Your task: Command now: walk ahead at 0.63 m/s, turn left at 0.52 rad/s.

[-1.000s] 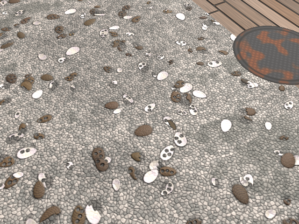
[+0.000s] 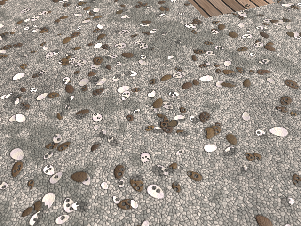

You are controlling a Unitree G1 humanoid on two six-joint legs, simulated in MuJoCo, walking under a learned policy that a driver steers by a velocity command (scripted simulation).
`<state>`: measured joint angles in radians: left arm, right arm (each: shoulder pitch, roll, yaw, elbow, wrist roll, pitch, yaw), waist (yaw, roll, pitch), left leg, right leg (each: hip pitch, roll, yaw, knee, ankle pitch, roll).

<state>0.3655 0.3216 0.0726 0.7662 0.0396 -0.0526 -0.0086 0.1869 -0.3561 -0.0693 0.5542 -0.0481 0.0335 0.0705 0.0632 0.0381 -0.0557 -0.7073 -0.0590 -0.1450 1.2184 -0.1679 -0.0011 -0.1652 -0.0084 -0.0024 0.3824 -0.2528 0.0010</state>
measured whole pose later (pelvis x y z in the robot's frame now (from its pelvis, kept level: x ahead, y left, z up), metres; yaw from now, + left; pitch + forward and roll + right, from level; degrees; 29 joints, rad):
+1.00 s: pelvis +0.22 +0.02 +0.00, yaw -18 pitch +3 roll +3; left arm 0.23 0.33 0.08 0.60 -0.02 0.05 0.05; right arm 0.03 -0.31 -0.08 0.72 0.01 0.00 -0.03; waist 0.02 0.01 0.06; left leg -0.52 -0.08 -0.17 0.86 -0.32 -0.10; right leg -0.30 0.10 0.22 0.46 -0.19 -0.06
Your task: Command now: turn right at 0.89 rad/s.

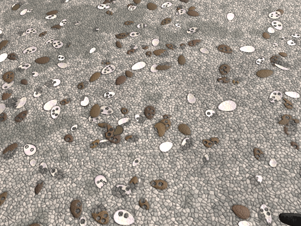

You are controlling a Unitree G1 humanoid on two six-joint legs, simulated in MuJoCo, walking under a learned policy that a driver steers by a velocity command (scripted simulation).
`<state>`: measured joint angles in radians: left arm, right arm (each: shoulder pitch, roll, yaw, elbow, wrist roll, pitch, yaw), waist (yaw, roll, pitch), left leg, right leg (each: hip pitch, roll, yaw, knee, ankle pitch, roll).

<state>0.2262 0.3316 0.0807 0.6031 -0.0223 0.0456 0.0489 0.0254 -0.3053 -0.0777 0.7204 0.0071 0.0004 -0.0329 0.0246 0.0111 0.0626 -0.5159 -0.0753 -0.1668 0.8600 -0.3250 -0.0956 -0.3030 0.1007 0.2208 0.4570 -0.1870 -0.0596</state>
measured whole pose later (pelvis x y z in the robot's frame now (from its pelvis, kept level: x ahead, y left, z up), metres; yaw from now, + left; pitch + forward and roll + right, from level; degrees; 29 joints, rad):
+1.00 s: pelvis +0.27 -0.06 -0.04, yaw -18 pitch +3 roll +0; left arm 0.53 0.30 0.03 0.90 0.04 -0.07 0.00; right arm 0.01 -0.30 -0.02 0.65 -0.03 -0.02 0.07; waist 0.06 -0.02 0.03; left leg -0.62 -0.02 0.12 0.65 -0.18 0.14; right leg 0.30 -0.02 -0.04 0.14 -0.45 0.01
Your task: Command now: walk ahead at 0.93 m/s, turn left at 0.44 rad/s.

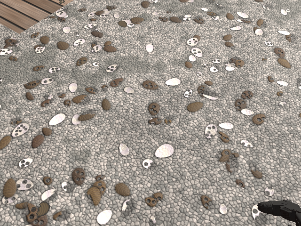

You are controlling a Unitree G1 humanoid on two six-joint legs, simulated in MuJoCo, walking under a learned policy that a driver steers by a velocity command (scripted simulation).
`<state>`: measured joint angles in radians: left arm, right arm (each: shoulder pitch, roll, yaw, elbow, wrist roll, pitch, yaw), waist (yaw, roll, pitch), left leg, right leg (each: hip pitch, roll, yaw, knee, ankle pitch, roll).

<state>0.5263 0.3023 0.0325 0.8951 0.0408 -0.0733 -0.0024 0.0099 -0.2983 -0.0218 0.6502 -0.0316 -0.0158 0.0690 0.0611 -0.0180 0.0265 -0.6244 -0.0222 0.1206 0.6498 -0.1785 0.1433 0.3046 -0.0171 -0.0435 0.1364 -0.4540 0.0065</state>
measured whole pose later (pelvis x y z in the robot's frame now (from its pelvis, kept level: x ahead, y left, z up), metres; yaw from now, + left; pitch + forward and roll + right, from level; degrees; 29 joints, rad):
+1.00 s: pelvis +0.61 +0.13 +0.03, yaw +23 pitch +0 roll -1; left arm 0.23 0.27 0.01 0.88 0.02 -0.02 0.01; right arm 0.08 -0.23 0.00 0.72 -0.02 0.02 0.00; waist 0.05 -0.02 0.02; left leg -0.35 -0.03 -0.04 0.56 -0.20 0.02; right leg -0.17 -0.01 -0.02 0.52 -0.34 0.03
